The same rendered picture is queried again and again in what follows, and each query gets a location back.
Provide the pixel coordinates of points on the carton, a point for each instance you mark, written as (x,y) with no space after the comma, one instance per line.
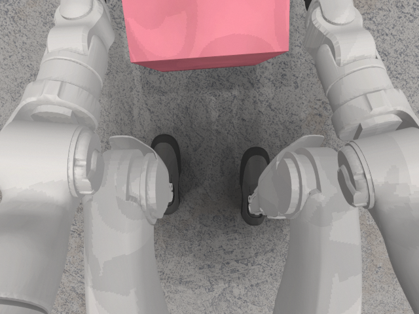
(180,35)

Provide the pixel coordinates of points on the robot left forearm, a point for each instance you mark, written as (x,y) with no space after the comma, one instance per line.
(72,70)

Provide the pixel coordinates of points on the left robot shin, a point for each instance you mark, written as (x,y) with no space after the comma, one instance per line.
(122,142)

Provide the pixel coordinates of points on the left robot thigh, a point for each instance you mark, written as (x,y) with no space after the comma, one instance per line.
(120,272)

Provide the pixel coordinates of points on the robot right upper arm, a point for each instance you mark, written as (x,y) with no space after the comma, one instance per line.
(381,174)

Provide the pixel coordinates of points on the robot right forearm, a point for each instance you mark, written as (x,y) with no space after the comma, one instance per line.
(355,81)

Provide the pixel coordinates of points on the robot left upper arm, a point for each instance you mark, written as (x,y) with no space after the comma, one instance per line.
(45,170)

